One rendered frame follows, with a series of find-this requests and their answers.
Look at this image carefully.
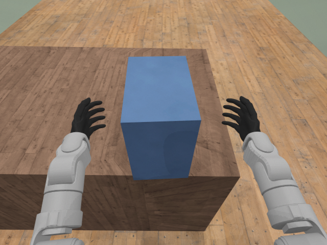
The right robot forearm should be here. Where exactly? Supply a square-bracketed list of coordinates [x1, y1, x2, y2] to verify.
[242, 132, 327, 240]

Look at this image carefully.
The robot left hand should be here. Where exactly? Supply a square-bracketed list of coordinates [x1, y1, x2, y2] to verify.
[71, 97, 106, 140]

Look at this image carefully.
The right robot upper arm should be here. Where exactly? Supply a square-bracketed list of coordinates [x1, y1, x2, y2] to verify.
[274, 233, 327, 245]

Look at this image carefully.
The left robot forearm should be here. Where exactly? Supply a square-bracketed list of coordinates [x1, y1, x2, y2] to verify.
[30, 132, 91, 245]

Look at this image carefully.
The carton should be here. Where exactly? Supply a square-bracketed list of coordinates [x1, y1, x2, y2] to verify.
[121, 56, 201, 180]

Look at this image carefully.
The robot right hand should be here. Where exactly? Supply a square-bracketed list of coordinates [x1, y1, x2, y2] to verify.
[222, 96, 260, 142]

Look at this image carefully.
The pedestal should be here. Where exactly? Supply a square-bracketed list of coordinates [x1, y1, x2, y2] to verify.
[0, 46, 240, 231]

